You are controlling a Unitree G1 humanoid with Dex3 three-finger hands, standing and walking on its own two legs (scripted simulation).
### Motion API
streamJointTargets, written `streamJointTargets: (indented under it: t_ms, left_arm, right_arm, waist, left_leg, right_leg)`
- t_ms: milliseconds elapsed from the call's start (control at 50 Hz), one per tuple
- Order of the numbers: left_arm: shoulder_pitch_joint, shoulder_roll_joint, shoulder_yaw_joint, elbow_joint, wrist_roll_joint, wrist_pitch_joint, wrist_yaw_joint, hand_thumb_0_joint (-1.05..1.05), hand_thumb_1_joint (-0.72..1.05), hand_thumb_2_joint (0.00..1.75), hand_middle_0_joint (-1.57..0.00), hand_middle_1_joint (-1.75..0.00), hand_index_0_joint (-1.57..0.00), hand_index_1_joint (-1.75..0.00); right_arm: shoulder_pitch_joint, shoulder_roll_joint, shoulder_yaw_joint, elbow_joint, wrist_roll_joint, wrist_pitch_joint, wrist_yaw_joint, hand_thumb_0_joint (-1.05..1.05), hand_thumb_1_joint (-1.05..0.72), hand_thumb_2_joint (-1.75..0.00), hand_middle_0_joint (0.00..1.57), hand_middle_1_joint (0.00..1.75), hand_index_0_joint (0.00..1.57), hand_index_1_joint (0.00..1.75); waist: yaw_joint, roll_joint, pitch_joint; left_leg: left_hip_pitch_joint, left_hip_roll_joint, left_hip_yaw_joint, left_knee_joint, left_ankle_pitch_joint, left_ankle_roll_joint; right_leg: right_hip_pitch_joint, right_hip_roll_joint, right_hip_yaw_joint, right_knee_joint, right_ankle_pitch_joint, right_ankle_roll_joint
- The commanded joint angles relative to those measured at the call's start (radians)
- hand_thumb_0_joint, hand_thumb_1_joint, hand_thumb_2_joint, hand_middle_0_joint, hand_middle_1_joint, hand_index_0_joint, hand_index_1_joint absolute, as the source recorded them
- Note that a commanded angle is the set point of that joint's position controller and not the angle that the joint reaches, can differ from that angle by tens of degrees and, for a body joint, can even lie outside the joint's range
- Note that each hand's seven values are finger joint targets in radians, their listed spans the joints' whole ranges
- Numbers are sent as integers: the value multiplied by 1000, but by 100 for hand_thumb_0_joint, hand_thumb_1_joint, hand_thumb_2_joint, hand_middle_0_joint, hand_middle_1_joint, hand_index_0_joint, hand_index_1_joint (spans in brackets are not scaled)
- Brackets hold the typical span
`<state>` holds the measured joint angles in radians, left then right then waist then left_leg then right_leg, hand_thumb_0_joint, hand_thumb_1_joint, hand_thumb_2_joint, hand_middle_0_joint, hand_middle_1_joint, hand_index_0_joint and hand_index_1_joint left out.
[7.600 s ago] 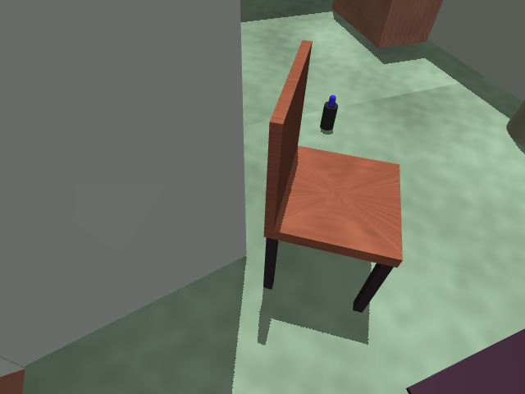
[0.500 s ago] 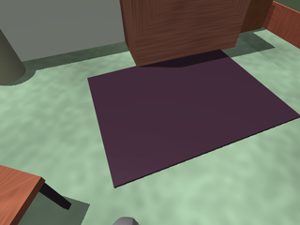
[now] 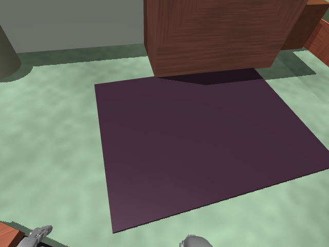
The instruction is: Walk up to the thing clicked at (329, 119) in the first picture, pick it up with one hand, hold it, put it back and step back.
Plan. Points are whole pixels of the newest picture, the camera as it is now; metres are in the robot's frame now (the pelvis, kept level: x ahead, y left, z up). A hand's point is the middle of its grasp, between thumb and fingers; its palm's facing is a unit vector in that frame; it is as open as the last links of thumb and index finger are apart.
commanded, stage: walk up
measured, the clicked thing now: out of the picture +0.36 +1.66 -0.66
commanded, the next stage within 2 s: stand in 2.00 s
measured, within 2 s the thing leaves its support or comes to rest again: neither
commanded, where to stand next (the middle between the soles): +0.24 -0.01 m, yaw +28 degrees
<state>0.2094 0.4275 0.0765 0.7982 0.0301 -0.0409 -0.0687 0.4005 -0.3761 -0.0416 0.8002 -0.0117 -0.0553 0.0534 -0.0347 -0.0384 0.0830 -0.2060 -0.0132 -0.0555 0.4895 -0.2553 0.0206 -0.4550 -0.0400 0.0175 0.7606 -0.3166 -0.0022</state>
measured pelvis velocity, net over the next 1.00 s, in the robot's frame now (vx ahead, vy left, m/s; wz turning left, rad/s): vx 0.17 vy -0.08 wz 0.48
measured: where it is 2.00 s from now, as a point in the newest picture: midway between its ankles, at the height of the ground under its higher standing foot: outside the picture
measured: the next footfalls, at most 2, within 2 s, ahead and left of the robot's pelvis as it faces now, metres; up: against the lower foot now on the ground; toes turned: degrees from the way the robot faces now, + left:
right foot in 0.10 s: +0.17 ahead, -0.15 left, +0.00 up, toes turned +3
left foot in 0.42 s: +0.25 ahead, +0.11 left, +0.01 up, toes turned +16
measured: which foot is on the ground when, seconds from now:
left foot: down 0.00-0.10, up 0.12-0.40, down 0.42-0.76, up 0.78-1.00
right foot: up 0.00-0.08, down 0.10-0.48, up 0.50-0.72, down 0.74-1.00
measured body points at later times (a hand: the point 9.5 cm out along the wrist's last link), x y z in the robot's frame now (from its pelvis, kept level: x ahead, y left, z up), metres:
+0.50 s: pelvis +0.16 -0.03 -0.02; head +0.20 +0.00 +0.42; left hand +0.11 +0.29 -0.14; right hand +0.36 -0.31 -0.11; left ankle +0.21 +0.10 -0.73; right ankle +0.14 -0.15 -0.71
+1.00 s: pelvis +0.17 -0.08 -0.02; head +0.20 -0.08 +0.43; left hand +0.06 +0.25 -0.11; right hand +0.39 -0.34 -0.15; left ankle +0.12 +0.05 -0.71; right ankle +0.26 -0.19 -0.74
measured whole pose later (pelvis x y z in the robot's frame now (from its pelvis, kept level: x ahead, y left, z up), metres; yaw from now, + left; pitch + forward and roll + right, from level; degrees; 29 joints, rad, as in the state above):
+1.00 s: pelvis +0.17 -0.08 -0.02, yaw +27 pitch -2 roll +0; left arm 0.28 0.41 0.07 0.87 0.05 -0.03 -0.01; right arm 0.25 -0.45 -0.08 0.89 -0.03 0.05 0.04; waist 0.04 0.05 0.09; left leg -0.43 0.00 -0.04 0.93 -0.47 0.00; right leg -0.34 -0.12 -0.10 0.70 -0.33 0.00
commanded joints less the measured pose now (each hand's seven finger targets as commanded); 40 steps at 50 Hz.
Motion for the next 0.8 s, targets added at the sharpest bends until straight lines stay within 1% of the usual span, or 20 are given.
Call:
streamJointTargets:
  t_ms: [0,40,60,80,100,120,200,340,400,420,440,460,520,620,680,700,720,740,760,780]
  left_arm:
    - [21,148,69,-86,2,-28,8,0,90,90,-20,-30,-20,-30]
    - [132,173,85,-59,3,-41,20,0,90,90,-20,-30,-20,-30]
    - [185,218,99,-58,15,-49,28,0,90,90,-20,-30,-20,-30]
    - [206,294,112,-76,20,-60,34,0,90,90,-20,-30,-20,-30]
    - [126,315,113,-103,17,-56,35,0,90,90,-20,-30,-20,-30]
    - [95,290,104,-108,1,-52,33,0,90,90,-20,-30,-20,-30]
    - [94,216,74,-82,-13,-55,33,0,90,90,-20,-30,-20,-30]
    - [102,207,49,-105,-11,-29,47,0,90,90,-20,-30,-20,-30]
    - [71,190,27,-119,-31,-6,54,0,90,90,-20,-30,-20,-30]
    - [78,159,15,-127,-38,-2,58,0,90,90,-20,-30,-20,-30]
    - [83,124,8,-137,-50,5,64,0,90,90,-20,-30,-20,-30]
    - [95,138,12,-124,-40,20,73,0,90,90,-20,-30,-20,-30]
    - [100,194,24,-70,-30,48,74,0,90,90,-20,-30,-20,-30]
    - [142,160,30,-7,-35,42,72,0,90,90,-20,-30,-20,-30]
    - [195,164,44,31,-26,27,86,0,90,90,-20,-30,-20,-30]
    - [211,195,54,37,-13,17,91,0,90,90,-20,-30,-20,-30]
    - [207,297,79,26,11,7,95,0,90,90,-20,-30,-20,-30]
    - [95,357,89,-23,11,2,95,0,90,90,-20,-30,-20,-30]
    - [0,375,88,-44,5,-1,100,0,90,90,-20,-30,-20,-30]
    - [-26,332,86,-41,-1,-4,101,0,90,90,-20,-30,-20,-30]
  right_arm:
    - [-30,-293,-96,-121,-1,-30,-26,0,-90,-90,20,30,20,30]
    - [-36,-240,-74,-137,2,-25,-31,0,-90,-90,20,30,20,30]
    - [6,-180,-52,-139,7,-23,-35,0,-90,-90,20,30,20,30]
    - [36,-119,-33,-152,10,-24,-40,0,-90,-90,20,30,20,30]
    - [31,-210,-58,-121,0,-16,-50,0,-90,-90,20,30,20,30]
    - [23,-265,-71,-95,0,-17,-49,0,-90,-90,20,30,20,30]
    - [69,-234,-64,-40,6,-28,-21,0,-90,-90,20,30,20,30]
    - [-47,-172,-58,-72,0,-19,-28,0,-90,-90,20,30,20,30]
    - [24,-207,-76,-49,-6,-21,-48,0,-90,-90,20,30,20,30]
    - [47,-276,-96,-51,-8,-20,-55,0,-90,-90,20,30,20,30]
    - [95,-337,-114,-62,-9,-15,-69,0,-90,-90,20,30,20,30]
    - [82,-336,-114,-92,6,-11,-80,0,-90,-90,20,30,20,30]
    - [-93,-306,-94,-117,9,4,-103,0,-90,-90,20,30,20,30]
    - [-193,-300,-82,-123,-8,24,-87,0,-90,-90,20,30,20,30]
    - [-267,-286,-81,-143,-5,55,-73,0,-90,-90,20,30,20,30]
    - [-271,-243,-70,-145,-1,67,-73,0,-90,-90,20,30,20,30]
    - [-269,-170,-57,-160,3,75,-74,0,-90,-90,20,30,20,30]
    - [-239,-186,-64,-145,-10,85,-85,0,-90,-90,20,30,20,30]
    - [-229,-242,-85,-127,-13,87,-90,0,-90,-90,20,30,20,30]
    - [-224,-277,-97,-98,-15,87,-80,0,-90,-90,20,30,20,30]
  waist:
    - [42,197,-48]
    - [115,108,-91]
    - [139,-45,-117]
    - [130,-240,-145]
    - [112,-139,-103]
    - [95,-74,-60]
    - [64,-138,-11]
    - [76,-102,-63]
    - [9,-25,-131]
    - [-13,121,-173]
    - [-45,262,-266]
    - [-33,267,-311]
    - [43,116,-175]
    - [48,257,-165]
    - [91,233,-198]
    - [114,130,-173]
    - [125,-137,-89]
    - [77,-124,-15]
    - [46,-128,6]
    - [46,-54,48]
  left_leg:
    - [-153,194,-224,-138,0,164]
    - [-274,139,-192,41,5,110]
    - [-371,52,-120,237,-66,74]
    - [-494,-62,-7,511,-278,39]
    - [-526,-6,10,619,-273,20]
    - [-523,55,-19,638,-211,19]
    - [-402,96,6,501,-112,5]
    - [-199,20,127,197,55,-1]
    - [86,-25,148,64,256,46]
    - [242,56,42,105,513,105]
    - [406,266,-261,100,689,244]
    - [377,397,-459,14,720,334]
    - [38,300,-289,-9,329,230]
    - [-154,189,-167,79,413,205]
    - [-252,139,-164,190,252,156]
    - [-322,79,-146,306,134,116]
    - [-527,-84,-91,523,-125,40]
    - [-506,-80,-111,655,-338,4]
    - [-477,-38,-137,755,-313,3]
    - [-460,-23,-142,778,-224,-7]
  right_leg:
    - [184,23,-33,-145,90,-16]
    - [429,36,-9,-246,126,-41]
    - [519,-54,130,-364,-44,-76]
    - [554,-331,495,-517,-326,-146]
    - [463,-441,623,-579,-480,-241]
    - [411,-422,581,-560,-397,-274]
    - [331,-245,174,-484,126,-214]
    - [298,-212,-68,-269,673,-190]
    - [153,-157,-135,-37,519,-115]
    - [13,-85,-173,131,384,-56]
    - [-162,11,-171,386,130,-5]
    - [-171,3,-56,453,-275,4]
    - [-77,-77,23,392,-249,-20]
    - [101,-15,-59,179,-151,-12]
    - [251,20,-98,-51,6,-20]
    - [279,-13,-20,-184,-15,-37]
    - [269,-258,362,-368,-113,-115]
    - [86,-454,562,-492,-238,-215]
    - [15,-480,620,-541,-278,-283]
    - [-18,-407,497,-524,-350,-253]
